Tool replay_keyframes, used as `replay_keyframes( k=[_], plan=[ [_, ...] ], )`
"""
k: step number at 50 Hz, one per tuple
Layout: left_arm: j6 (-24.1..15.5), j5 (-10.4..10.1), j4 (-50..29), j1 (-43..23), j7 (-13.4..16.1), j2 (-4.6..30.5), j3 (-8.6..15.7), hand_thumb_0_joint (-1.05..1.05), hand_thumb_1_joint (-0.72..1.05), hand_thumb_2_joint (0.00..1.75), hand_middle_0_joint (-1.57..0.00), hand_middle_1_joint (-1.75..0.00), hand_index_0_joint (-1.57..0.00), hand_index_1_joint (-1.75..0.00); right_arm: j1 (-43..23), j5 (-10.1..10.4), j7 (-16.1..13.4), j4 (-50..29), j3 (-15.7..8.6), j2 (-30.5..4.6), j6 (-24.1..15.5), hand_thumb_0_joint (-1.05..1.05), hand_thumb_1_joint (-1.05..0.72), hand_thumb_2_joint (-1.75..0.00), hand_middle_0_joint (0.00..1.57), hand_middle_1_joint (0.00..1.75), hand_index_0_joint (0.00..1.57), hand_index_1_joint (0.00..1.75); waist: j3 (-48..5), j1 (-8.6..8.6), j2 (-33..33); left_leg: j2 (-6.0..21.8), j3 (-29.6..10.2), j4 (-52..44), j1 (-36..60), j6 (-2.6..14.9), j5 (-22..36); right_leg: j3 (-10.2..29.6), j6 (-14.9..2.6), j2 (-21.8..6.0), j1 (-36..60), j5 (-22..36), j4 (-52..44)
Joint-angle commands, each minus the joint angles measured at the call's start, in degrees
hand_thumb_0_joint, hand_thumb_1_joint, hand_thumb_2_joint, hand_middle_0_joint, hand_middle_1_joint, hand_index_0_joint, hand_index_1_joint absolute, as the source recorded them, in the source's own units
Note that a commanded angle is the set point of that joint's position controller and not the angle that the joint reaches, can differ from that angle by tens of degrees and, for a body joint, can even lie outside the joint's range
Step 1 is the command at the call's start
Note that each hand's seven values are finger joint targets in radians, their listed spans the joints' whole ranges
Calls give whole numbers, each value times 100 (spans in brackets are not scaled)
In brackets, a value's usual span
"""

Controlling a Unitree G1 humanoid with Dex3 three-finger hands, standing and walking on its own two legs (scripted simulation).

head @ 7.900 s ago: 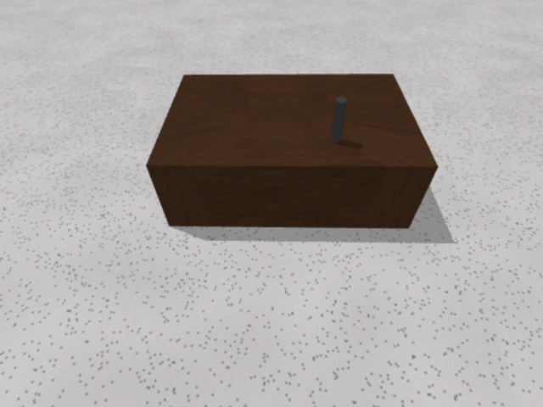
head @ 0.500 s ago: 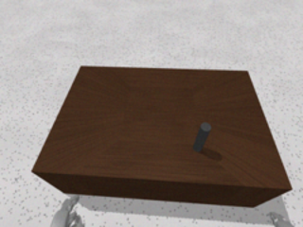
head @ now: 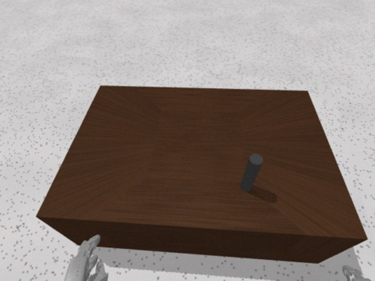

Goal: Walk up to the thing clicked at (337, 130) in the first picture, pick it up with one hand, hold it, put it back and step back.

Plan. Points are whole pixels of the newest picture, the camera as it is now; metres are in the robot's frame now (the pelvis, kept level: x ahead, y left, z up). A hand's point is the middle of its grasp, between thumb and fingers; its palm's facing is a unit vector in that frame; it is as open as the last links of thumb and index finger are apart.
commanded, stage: go down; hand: right
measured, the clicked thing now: (250, 174) +0.52 -0.17 -0.24
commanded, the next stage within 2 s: approach in 1.78 s
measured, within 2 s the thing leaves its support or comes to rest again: neither
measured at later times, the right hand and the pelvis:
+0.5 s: hand out of the picture +0.13 -0.27 -0.09, palm faces +0.02 +0.94 -0.33, open 17.6 cm; pelvis -0.02 +0.00 -0.01, yaw +0 degrees
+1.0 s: hand (349, 224) +0.28 -0.31 -0.03, palm faces +0.09 +0.98 -0.17, open 17.5 cm; pelvis -0.03 +0.00 -0.01, yaw +1 degrees
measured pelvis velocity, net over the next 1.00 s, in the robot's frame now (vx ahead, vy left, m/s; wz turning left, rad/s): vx -0.03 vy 0.00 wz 0.01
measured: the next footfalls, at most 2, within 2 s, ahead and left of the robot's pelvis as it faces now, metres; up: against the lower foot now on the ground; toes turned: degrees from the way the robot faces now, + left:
none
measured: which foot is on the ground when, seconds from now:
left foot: down 0.00-1.00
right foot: down 0.00-1.00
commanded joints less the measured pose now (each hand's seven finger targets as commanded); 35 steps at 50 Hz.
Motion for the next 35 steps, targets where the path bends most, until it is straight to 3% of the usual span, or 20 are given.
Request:
replay_keyframes(
  k=[1,4,9,10,17,19,20,22,27,30,31,33,35],
  plan=[
    [-387,18,-837,-180,113,835,303,0,89,89,-20,-30,-19,-30,41,13,-91,-1071,-520,-1210,-33,0,59,-3,4,5,4,5,-878,-32,-321,-177,-12,-584,-220,75,1949,0,-182,210,1145,1800,-471],
    [-457,13,-854,-181,157,829,296,0,89,89,-20,-30,-19,-30,62,18,-112,-1234,-508,-1220,-10,0,59,-2,4,5,4,5,-793,-32,-341,-194,14,-559,-336,89,1669,28,-166,206,1043,1544,-506],
    [-554,25,-817,-98,232,839,316,0,89,90,-20,-29,-19,-30,148,44,-159,-1520,-599,-1305,59,0,59,-3,4,5,4,5,-926,-31,-398,-181,23,-455,-320,73,1911,43,-172,209,1049,1763,-352],
    [-563,24,-893,-178,243,789,255,0,89,89,-20,-30,-19,-30,236,64,-150,-1370,-499,-1138,88,0,57,-3,4,5,4,5,-827,-11,-279,-203,31,-469,-370,81,1717,62,-174,197,989,1604,-390],
    [-681,24,-921,-254,325,818,241,0,89,89,-20,-30,-19,-30,191,101,-151,-1634,-510,-1187,144,0,57,-2,5,5,5,5,-590,-10,-412,-229,64,-534,-592,105,982,95,-153,196,753,829,-535],
    [-718,20,-933,-255,343,826,252,0,89,90,-20,-30,-19,-30,289,105,-159,-1650,-507,-1175,167,0,59,-2,5,5,5,5,-629,-12,-421,-235,74,-536,-577,115,964,106,-151,190,803,825,-543],
    [-738,29,-879,-206,357,838,275,0,89,89,-20,-30,-19,-30,242,94,-167,-1715,-629,-1313,163,0,58,-3,4,5,4,5,-743,-30,-473,-214,69,-512,-500,120,1131,97,-153,201,845,996,-491],
    [-757,35,-872,-206,376,802,250,0,89,89,-20,-30,-19,-30,427,105,-148,-1691,-516,-1178,171,0,58,-3,4,5,4,5,-684,-19,-390,-224,80,-487,-518,109,1195,94,-144,199,825,1080,-476],
    [-830,56,-774,-167,439,794,224,0,88,90,-20,-29,-19,-30,-160,144,-168,-1728,-685,-1392,50,0,61,-5,3,6,4,6,-807,102,-312,-196,17,-469,-549,74,1361,92,-178,206,809,1138,-329],
    [-904,68,-658,-133,492,818,211,0,88,90,-20,-30,-19,-31,-807,245,-116,-1716,-800,-1542,-151,0,61,-4,3,6,4,6,-894,172,-331,-178,-23,-440,-531,60,1469,114,-192,199,906,1177,-313],
    [-910,78,-572,-102,514,861,217,0,87,90,-20,-29,-19,-31,-1162,259,-103,-1727,-951,-1754,-233,0,61,-5,3,6,4,6,-949,177,-463,-166,-57,-423,-536,67,1569,103,-188,198,1009,1256,-310],
    [-909,95,-458,-107,527,879,200,0,87,90,-20,-30,-19,-31,-1592,347,6,-1449,-944,-1736,-398,0,59,-4,4,6,4,6,-823,252,-501,-167,-57,-464,-609,81,1378,138,-184,185,999,1057,-381],
    [-922,97,-341,-141,530,902,179,0,87,90,-20,-30,-19,-31,-2112,443,117,-1135,-1129,-1931,-592,0,59,-4,4,6,4,6,-765,233,-570,-169,-51,-494,-651,91,1202,152,-174,178,940,866,-476]
  ],
)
